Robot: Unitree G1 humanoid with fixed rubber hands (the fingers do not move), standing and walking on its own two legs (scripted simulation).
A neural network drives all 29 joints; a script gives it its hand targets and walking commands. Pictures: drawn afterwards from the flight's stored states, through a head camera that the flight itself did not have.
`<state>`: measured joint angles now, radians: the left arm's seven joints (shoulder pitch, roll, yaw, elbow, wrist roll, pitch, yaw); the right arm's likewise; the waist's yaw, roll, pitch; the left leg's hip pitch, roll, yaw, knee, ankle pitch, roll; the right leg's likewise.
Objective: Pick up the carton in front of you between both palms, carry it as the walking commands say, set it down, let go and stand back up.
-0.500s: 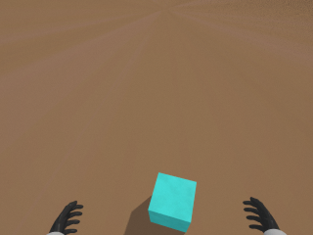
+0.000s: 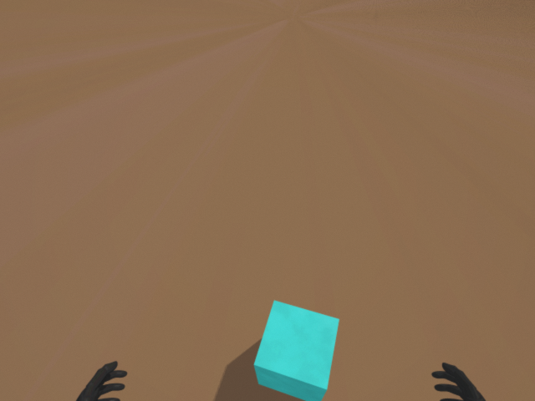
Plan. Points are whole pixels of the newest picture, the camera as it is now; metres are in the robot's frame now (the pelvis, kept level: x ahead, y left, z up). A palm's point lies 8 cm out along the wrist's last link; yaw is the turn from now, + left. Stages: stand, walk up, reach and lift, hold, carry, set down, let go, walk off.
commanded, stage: stand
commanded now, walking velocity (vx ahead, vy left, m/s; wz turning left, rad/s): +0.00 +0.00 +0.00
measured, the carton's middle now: (296, 353) +0.36 -0.05 -0.65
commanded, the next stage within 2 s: none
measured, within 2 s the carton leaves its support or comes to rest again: neither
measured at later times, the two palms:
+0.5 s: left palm out of the picture +0.08 +0.31 -0.09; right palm out of the picture +0.08 -0.30 -0.10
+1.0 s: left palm out of the picture +0.07 +0.32 -0.09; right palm out of the picture +0.06 -0.30 -0.10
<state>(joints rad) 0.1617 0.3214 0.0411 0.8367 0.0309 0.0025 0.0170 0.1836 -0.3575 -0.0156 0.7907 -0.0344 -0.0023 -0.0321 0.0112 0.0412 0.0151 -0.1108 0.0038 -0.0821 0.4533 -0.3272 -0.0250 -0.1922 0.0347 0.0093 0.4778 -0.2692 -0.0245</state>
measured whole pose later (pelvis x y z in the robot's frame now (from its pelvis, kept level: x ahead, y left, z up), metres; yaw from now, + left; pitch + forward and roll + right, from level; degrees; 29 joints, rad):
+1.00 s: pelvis -0.02 +0.01 +0.01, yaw -1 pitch -2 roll +0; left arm 0.11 0.37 0.02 1.03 0.01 -0.01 0.00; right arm 0.16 -0.39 0.00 0.98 -0.02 -0.02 -0.02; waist 0.01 0.02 0.03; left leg -0.07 0.00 -0.06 0.35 -0.24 -0.02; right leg -0.15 0.02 0.03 0.38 -0.18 -0.01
